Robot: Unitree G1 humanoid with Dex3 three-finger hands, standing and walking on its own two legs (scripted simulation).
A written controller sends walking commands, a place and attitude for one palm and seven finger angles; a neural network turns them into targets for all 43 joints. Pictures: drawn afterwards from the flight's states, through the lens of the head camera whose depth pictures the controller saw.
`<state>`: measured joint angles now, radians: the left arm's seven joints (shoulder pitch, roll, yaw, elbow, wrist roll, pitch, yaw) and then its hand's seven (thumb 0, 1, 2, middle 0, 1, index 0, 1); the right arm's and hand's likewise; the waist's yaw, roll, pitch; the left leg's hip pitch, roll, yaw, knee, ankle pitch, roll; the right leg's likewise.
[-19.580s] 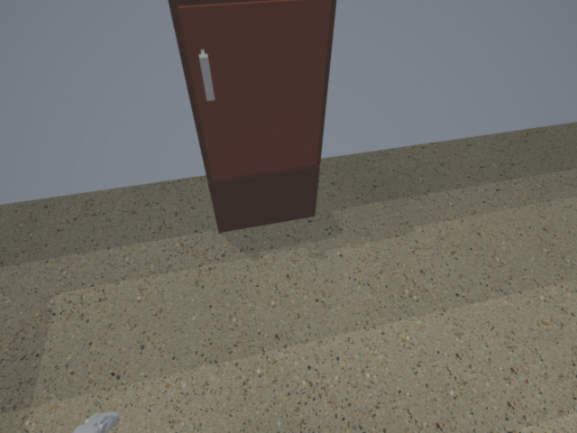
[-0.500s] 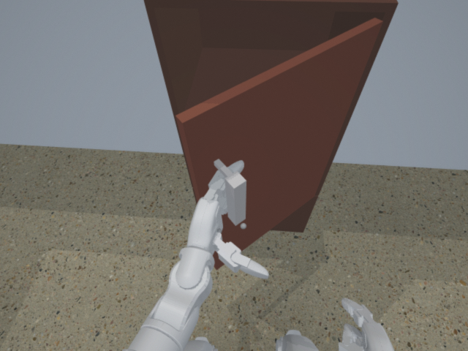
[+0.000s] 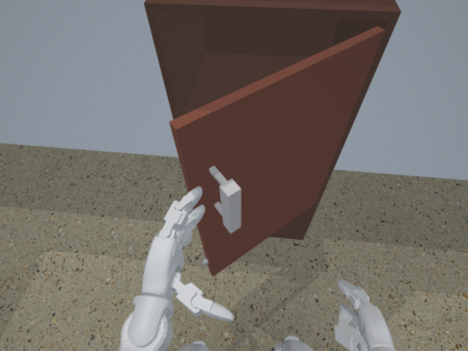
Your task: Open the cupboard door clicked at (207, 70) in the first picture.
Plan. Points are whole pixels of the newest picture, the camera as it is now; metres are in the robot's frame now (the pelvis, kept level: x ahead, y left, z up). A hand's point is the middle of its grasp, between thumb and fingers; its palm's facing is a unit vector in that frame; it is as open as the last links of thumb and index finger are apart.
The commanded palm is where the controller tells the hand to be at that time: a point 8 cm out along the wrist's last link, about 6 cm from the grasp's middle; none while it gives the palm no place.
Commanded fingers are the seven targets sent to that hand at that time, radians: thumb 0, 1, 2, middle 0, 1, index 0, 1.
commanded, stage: slide the hand sideways off the handle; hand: left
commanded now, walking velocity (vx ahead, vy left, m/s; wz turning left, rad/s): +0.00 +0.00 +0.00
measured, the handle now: (224, 199) +0.36 +0.05 +0.05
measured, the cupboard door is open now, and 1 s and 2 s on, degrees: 42 42 42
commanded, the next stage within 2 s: draw the hand back to the body in 0.38 s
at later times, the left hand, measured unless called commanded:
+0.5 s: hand (172, 286) +0.21 +0.11 +0.05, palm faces -0.10 -0.99 -0.02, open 16.3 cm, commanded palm +0.19 +0.16 +0.06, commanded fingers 0.00 -0.50 0.30 -0.15 -0.30 -0.15 -0.30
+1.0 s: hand (117, 276) +0.20 +0.16 +0.12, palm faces -0.04 -0.99 -0.10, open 16.1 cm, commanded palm +0.17 +0.22 +0.13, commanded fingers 0.00 -0.25 0.41 -0.16 -0.30 -0.16 -0.30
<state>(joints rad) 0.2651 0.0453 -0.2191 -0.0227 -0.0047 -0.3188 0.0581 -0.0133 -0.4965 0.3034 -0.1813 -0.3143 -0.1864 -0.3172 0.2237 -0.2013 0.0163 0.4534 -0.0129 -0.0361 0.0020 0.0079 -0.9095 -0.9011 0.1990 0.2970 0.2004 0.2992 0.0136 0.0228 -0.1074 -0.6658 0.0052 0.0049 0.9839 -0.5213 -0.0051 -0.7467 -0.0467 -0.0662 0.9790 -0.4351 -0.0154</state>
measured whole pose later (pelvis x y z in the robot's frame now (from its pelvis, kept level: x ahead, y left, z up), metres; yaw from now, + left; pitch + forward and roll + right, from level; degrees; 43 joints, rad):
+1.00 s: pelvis +0.00 +0.01 +0.01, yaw +0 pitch +6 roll -1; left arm 0.51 0.23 0.06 -0.36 -0.20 -0.15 -0.16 -0.01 -0.46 0.32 -0.15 -0.30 -0.16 -0.30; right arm 0.28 -0.24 0.05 0.44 0.03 -0.15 -0.06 0.01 -0.91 -0.90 0.20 0.30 0.20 0.30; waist 0.02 0.05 -0.11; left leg -0.52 0.01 -0.02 0.92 -0.51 0.00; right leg -0.57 -0.03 -0.09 0.87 -0.41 0.00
